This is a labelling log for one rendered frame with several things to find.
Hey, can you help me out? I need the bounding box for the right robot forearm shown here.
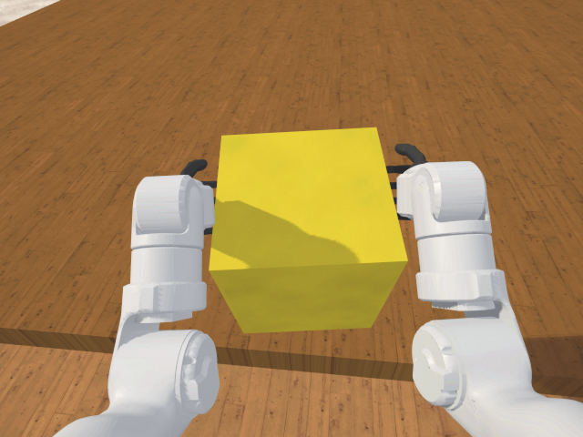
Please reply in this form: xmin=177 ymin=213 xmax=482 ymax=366
xmin=397 ymin=161 xmax=532 ymax=381

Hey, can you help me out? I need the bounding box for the left robot upper arm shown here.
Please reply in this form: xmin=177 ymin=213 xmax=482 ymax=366
xmin=53 ymin=330 xmax=220 ymax=437

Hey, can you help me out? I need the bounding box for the left robot forearm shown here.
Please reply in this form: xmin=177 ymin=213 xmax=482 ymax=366
xmin=107 ymin=175 xmax=215 ymax=401

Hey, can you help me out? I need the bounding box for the right robot upper arm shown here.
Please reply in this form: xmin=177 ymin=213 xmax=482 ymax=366
xmin=412 ymin=317 xmax=583 ymax=437

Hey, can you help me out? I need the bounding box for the carton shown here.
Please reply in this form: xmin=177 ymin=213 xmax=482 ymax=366
xmin=209 ymin=127 xmax=408 ymax=333

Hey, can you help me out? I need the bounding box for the robot left hand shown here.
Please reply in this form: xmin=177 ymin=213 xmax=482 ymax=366
xmin=180 ymin=159 xmax=217 ymax=235

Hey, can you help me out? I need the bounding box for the robot right hand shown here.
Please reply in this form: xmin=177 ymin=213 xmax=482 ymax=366
xmin=386 ymin=144 xmax=429 ymax=220

